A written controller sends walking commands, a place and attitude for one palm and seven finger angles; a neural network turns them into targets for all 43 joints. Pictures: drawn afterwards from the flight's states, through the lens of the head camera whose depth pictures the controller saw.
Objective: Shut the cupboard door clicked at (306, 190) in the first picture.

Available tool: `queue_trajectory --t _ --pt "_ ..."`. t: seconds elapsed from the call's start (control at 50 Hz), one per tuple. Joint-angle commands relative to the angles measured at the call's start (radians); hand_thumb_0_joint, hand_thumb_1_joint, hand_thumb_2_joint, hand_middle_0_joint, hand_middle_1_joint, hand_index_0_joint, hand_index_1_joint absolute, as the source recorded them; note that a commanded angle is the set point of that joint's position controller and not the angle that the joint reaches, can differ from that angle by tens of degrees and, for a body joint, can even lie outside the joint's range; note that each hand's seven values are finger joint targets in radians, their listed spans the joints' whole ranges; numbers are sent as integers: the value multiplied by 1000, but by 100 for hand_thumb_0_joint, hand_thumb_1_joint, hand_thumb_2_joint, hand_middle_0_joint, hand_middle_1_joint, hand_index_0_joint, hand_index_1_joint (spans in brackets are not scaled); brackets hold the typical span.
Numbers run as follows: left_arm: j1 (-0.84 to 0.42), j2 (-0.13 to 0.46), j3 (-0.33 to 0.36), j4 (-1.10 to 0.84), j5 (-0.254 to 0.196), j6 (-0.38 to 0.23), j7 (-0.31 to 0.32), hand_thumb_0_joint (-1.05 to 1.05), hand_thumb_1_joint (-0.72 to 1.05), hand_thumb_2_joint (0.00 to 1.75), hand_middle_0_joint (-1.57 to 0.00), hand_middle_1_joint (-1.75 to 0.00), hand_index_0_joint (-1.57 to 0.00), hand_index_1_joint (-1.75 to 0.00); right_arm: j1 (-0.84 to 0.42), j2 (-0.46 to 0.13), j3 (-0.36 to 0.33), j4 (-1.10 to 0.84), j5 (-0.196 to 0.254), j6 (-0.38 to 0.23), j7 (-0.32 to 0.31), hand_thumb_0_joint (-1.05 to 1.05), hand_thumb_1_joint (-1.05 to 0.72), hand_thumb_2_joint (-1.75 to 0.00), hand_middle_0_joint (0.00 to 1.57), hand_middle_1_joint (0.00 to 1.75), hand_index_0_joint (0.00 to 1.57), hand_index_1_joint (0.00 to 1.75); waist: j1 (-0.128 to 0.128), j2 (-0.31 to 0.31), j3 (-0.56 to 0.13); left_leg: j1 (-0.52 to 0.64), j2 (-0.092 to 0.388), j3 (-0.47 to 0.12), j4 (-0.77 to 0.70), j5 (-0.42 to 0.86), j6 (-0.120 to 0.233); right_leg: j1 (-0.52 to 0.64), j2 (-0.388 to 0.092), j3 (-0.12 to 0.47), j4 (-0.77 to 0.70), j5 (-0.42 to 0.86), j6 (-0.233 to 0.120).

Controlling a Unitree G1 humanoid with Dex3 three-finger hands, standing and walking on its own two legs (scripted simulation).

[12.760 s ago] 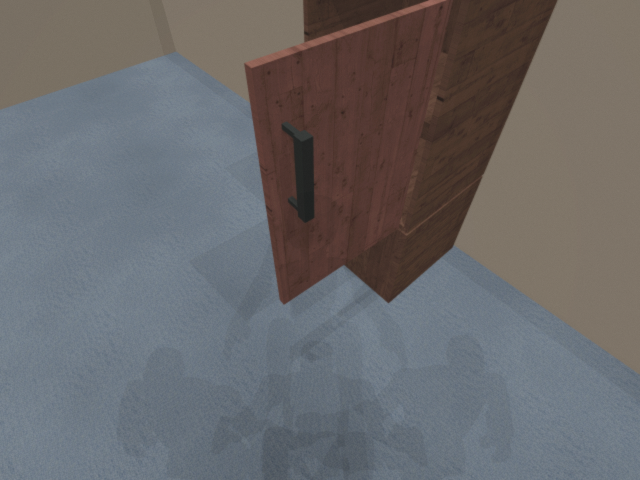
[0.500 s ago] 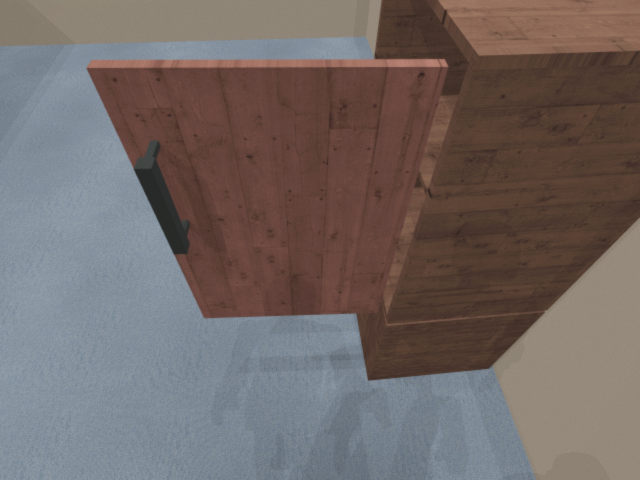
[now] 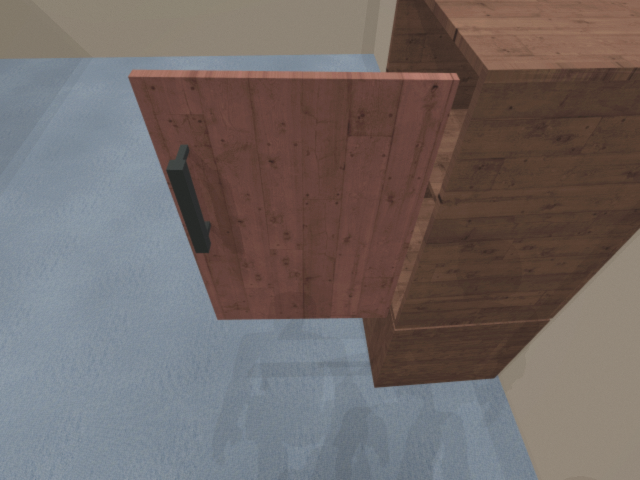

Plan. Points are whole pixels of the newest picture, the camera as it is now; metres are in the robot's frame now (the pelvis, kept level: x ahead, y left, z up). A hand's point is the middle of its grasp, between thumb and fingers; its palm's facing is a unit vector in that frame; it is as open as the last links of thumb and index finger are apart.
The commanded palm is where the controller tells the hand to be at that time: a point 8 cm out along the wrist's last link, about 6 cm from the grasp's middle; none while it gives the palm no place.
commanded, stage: look again from close up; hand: left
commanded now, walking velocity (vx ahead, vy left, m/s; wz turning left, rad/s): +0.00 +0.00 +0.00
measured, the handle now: (193, 202) +0.48 +0.22 +0.06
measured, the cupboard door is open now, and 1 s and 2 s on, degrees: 87 87 87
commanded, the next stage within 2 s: raise the hand and make a fist in 0.48 s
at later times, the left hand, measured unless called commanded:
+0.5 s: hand out of the picture +0.02 +0.16 -0.18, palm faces -0.01 -0.99 -0.17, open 7.4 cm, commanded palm none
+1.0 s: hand (211, 459) +0.16 +0.15 -0.06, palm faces +0.12 -0.99 -0.01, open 6.2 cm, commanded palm +0.14 +0.21 -0.03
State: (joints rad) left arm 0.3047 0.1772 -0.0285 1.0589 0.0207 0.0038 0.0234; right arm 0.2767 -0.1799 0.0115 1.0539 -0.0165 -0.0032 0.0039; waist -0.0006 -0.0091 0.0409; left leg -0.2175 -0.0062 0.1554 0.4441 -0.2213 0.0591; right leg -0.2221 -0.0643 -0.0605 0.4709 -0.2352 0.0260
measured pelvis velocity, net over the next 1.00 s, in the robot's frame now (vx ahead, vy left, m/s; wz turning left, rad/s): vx -0.01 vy -0.05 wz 0.09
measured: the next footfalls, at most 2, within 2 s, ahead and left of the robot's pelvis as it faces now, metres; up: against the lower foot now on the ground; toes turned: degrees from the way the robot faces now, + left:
none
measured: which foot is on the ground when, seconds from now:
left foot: down 0.00-1.00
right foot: down 0.00-1.00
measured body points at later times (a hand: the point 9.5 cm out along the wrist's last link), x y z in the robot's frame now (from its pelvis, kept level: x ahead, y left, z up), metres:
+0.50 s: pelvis +0.02 +0.00 +0.00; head +0.03 +0.01 +0.45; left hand +0.02 +0.22 -0.16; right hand +0.02 -0.22 -0.15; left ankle +0.02 +0.08 -0.74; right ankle +0.01 -0.14 -0.74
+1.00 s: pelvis -0.01 -0.05 -0.08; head +0.03 -0.04 +0.36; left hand +0.15 +0.20 -0.06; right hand +0.24 -0.28 -0.11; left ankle +0.02 +0.08 -0.74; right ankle +0.02 -0.14 -0.74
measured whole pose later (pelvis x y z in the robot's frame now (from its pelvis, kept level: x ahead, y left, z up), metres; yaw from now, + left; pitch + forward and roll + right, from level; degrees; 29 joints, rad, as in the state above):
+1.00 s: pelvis -0.01 -0.05 -0.08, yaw +5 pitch +11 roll +1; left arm 0.44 0.19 0.12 0.10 -0.23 -0.47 -0.27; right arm 0.16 -0.27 -0.07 0.50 0.02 -0.25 0.00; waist 0.03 -0.04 -0.12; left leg -0.82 0.03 0.04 1.11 -0.48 -0.01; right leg -0.80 -0.03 -0.09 1.13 -0.53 -0.05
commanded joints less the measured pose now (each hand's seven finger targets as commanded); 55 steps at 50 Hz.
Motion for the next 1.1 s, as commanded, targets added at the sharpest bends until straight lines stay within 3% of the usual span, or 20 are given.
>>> queue_trajectory --t 0.0,0.54,0.56,0.58,0.6,0.62,0.64,0.66,0.68,0.7,0.72,0.76,0.8,0.82,0.86,0.88,0.92,0.98,1.02,1.08 --pt "31 98 20 -24 -7 -28 11 0 90 90 -20 -30 -20 -30 28 -103 -18 -16 4 -21 -13 0 -90 -90 20 30 20 30 -4 2 15 4 122 -164 -140 -38 -21 -16 -58 89 -100 8 -53" --pt "49 68 25 24 -7 -29 20 0 90 90 -20 -30 -20 -30 48 -68 -11 61 6 -30 -27 0 -90 -90 20 30 20 30 3 -4 15 60 127 -140 -132 139 -23 42 -63 78 -108 138 -45" --pt "63 86 18 53 8 -34 54 0 90 90 -20 -30 -20 -30 -2 -119 -18 -3 16 -34 -21 0 -90 -90 20 30 20 30 5 50 42 3 162 -136 23 329 -51 -8 -83 88 -71 230 -40" --pt "-793 611 389 -1619 -114 -303 64 0 90 90 -20 -30 -20 -30 89 -318 -59 -311 26 -228 -108 0 -90 -90 20 30 20 30 -171 71 -395 343 116 -216 47 528 -66 -2 56 -16 111 325 -32" --pt "-69 173 36 -1312 -130 -225 83 0 90 90 -22 -32 -22 -32 31 -196 -6 -292 82 -309 -118 0 -90 -90 20 30 20 30 -33 388 -538 453 102 -214 53 612 -88 -104 90 -25 222 27 -46" --pt "183 -46 -29 -1242 -178 -77 96 0 90 90 -24 -34 -24 -34 -41 -151 -16 -307 49 -346 -92 0 -90 -90 20 30 20 30 -3 346 -412 300 113 -223 -31 651 -129 -124 76 -31 213 -66 -46" --pt "95 -78 -73 -1155 -174 -59 105 0 90 90 -25 -36 -25 -36 -9 -159 -33 -279 62 -373 -67 0 -90 -90 20 30 20 30 -50 162 -168 104 106 -225 -23 452 -113 -199 58 -23 193 -84 -31" --pt "9 -89 -79 -1152 -175 -93 96 0 90 90 -27 -38 -27 -38 -11 -186 -58 -322 54 -384 -48 0 -90 -90 20 30 20 30 -77 106 9 -26 85 -236 8 208 -101 -236 54 -36 136 -80 -34" --pt "1 -34 -11 -1097 -166 -149 85 0 90 90 -29 -40 -29 -40 -22 -204 -71 -361 40 -391 -36 0 -90 -90 20 30 20 30 -82 39 39 -132 52 -242 60 19 -93 -266 49 -48 97 -60 -42" --pt "113 -28 32 -1004 -177 -215 59 0 90 90 -31 -42 -31 -42 -35 -205 -76 -394 31 -391 -26 0 -90 -90 20 30 20 30 -60 -102 36 -217 34 -235 110 -79 -82 -307 53 -58 101 -105 -45" --pt "239 -24 69 -932 -191 -283 11 0 90 90 -33 -44 -33 -44 -55 -200 -85 -437 33 -392 -11 0 -90 -90 20 30 20 30 -17 -133 3 -253 15 -212 166 -53 -78 -313 55 -51 124 -110 -54" --pt "327 -58 104 -858 -233 -458 -112 0 90 90 -36 -48 -36 -48 -75 -185 -100 -483 17 -380 9 0 -90 -90 20 30 20 30 30 -314 -80 -385 1 -174 305 -43 -87 -400 60 -49 262 -132 -55" --pt "310 12 174 -870 -262 -640 -252 0 90 90 -40 -52 -40 -52 -108 -193 -117 -530 10 -359 27 0 -90 -90 20 30 20 30 55 -249 -139 -509 -13 -152 418 -91 -92 -447 47 -3 371 -155 -66" --pt "344 92 258 -852 -256 -665 -284 0 90 90 -42 -54 -42 -54 -110 -192 -127 -566 16 -342 31 0 -90 -90 20 30 20 30 88 -150 -171 -540 -19 -138 449 -83 -84 -427 38 31 406 -133 -76" --pt "253 138 260 -994 -265 -627 -312 0 90 90 -46 -58 -46 -58 -161 -198 -115 -659 29 -313 27 0 -90 -90 20 30 20 30 104 17 -254 -551 -35 -112 465 -124 -63 -427 39 61 434 -177 -75" --pt "210 165 282 -1065 -277 -591 -307 0 90 90 -47 -60 -47 -60 -164 -194 -112 -688 35 -301 17 0 -90 -90 20 30 20 30 101 44 -297 -545 -34 -113 473 -133 -56 -418 42 71 433 -196 -72" --pt "105 195 298 -1213 -302 -554 -282 0 90 90 -51 -64 -51 -64 -161 -185 -103 -720 40 -287 -6 0 -90 -90 20 30 20 30 70 47 -315 -570 -29 -123 513 -182 -45 -441 40 135 388 -313 -59" --pt "21 195 287 -1455 -318 -588 -249 0 90 90 -57 -70 -57 -70 -116 -166 -91 -715 39 -294 -30 0 -90 -90 20 30 20 30 12 90 -397 -517 -11 -145 583 -111 -31 -427 37 174 368 -216 -44" --pt "-76 153 200 -1491 -319 -616 -269 0 90 90 -60 -74 -60 -74 -93 -173 -77 -689 35 -305 -47 0 -90 -90 20 30 20 30 -61 35 -342 -528 6 -167 620 -125 -24 -500 48 168 366 -210 -32" --pt "-54 158 182 -1362 -333 -584 -339 0 90 90 -66 -80 -66 -80 -76 -189 -70 -647 42 -315 -69 0 -90 -90 20 30 20 30 -78 6 -290 -582 16 -177 645 -163 -26 -518 43 184 345 -244 -19"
